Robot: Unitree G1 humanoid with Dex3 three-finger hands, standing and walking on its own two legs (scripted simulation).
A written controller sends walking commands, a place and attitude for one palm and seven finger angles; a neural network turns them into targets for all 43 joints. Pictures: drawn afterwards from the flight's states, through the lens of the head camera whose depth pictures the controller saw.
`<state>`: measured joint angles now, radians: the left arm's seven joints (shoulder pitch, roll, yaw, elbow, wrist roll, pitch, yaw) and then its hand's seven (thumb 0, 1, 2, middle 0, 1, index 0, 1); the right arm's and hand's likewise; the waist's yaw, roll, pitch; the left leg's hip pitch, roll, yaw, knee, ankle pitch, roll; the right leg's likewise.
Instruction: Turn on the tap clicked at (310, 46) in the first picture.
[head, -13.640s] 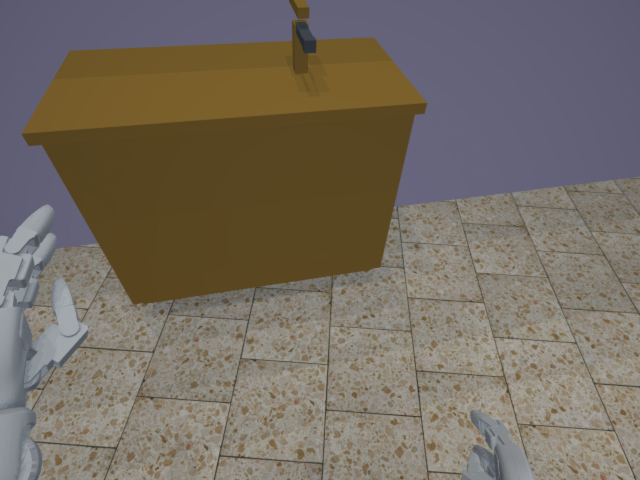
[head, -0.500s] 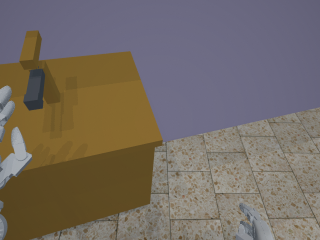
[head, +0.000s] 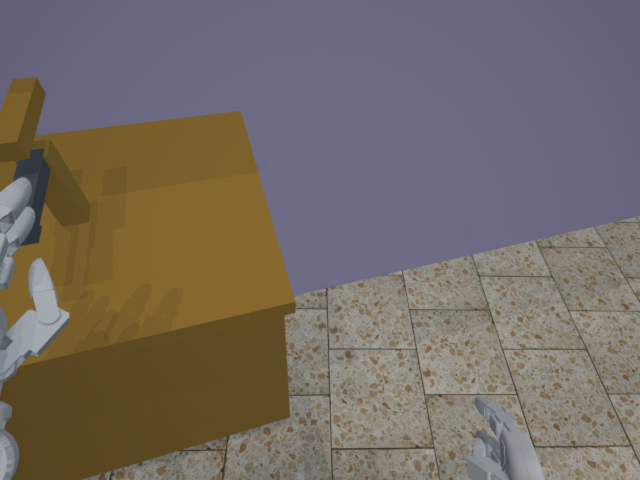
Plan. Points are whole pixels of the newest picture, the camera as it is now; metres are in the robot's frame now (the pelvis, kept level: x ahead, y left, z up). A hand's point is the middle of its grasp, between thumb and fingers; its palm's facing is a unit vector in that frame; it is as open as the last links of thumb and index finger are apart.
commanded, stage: come to a stop and stand still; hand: left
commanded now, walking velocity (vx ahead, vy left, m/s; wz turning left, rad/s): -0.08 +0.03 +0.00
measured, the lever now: (19, 228) +0.32 +0.36 +0.13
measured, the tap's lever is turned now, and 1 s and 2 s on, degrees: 0 0 0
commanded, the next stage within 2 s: look again from close up in 0.96 s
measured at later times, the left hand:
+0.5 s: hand (41, 297) +0.23 +0.27 +0.17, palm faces +0.41 -0.82 -0.40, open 7.4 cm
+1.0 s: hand out of the picture +0.21 +0.30 +0.17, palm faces +0.45 -0.85 -0.28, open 7.4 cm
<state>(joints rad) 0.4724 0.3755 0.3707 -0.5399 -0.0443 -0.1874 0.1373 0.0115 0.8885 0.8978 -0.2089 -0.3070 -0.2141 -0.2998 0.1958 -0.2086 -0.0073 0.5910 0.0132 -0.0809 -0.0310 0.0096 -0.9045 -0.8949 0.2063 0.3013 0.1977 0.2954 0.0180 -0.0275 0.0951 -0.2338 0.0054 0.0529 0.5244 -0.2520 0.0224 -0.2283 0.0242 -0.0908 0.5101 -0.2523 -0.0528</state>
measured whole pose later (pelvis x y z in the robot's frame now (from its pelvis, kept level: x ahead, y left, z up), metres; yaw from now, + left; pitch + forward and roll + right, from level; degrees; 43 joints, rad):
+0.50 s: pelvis +0.01 +0.02 +0.01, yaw +0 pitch -1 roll -1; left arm 0.40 0.37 0.35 -0.46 -0.01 -0.15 0.12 0.01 0.89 0.90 -0.21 -0.31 -0.21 -0.30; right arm 0.22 -0.19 0.02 0.56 0.00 -0.08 -0.05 0.01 -0.90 -0.89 0.21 0.30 0.20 0.30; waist 0.04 -0.01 0.04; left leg -0.21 0.00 0.05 0.47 -0.24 0.04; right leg -0.18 0.02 -0.09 0.40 -0.21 -0.03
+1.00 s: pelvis -0.01 +0.05 +0.00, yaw -1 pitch -2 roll -1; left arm 0.34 0.32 0.35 -0.39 -0.03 -0.25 0.12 0.01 0.89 0.90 -0.20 -0.31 -0.21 -0.30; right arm 0.25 -0.20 0.03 0.59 0.00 -0.16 -0.02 0.01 -0.90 -0.89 0.21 0.30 0.20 0.30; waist 0.05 -0.04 0.02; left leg -0.22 -0.04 0.09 0.47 -0.23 0.08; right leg -0.21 -0.02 -0.06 0.44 -0.20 0.01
